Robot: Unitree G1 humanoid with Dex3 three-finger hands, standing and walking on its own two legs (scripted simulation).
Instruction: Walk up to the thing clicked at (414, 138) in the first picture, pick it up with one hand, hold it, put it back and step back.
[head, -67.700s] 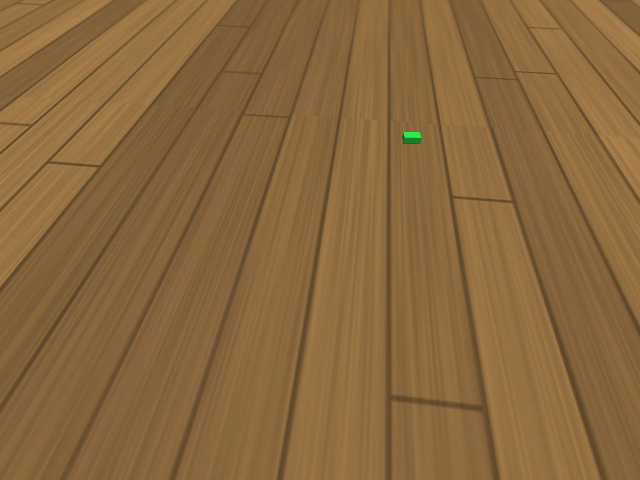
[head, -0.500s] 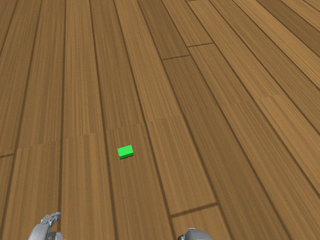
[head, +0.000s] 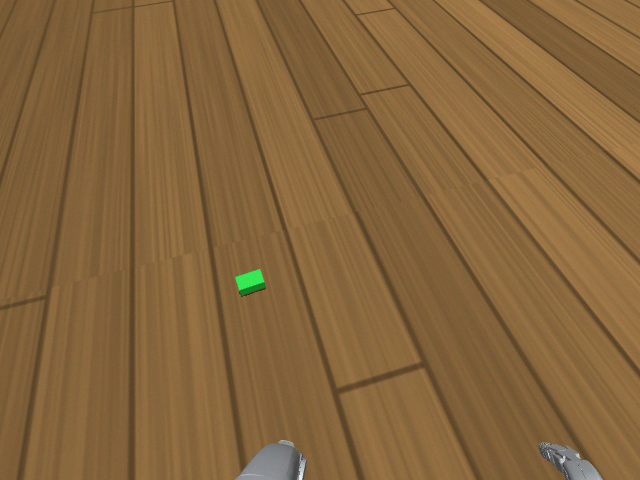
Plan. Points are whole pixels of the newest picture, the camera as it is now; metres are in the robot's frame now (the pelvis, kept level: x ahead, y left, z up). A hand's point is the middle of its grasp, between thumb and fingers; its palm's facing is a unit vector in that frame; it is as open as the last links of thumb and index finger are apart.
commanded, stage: step back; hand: left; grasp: from above
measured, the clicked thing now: (250, 282) +0.83 +0.30 -0.74
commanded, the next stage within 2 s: stand in 1.70 s
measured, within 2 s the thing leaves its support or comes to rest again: neither
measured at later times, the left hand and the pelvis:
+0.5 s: hand out of the picture -0.09 +0.27 -0.14, palm faces +0.01 -0.92 -0.40, open 7.4 cm; pelvis -0.18 -0.01 +0.00, yaw +0 degrees
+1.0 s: hand out of the picture -0.24 +0.27 -0.14, palm faces +0.07 -0.91 -0.40, open 7.4 cm; pelvis -0.28 -0.02 +0.01, yaw +4 degrees
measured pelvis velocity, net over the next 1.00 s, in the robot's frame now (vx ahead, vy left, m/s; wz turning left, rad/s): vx -0.28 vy -0.02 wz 0.06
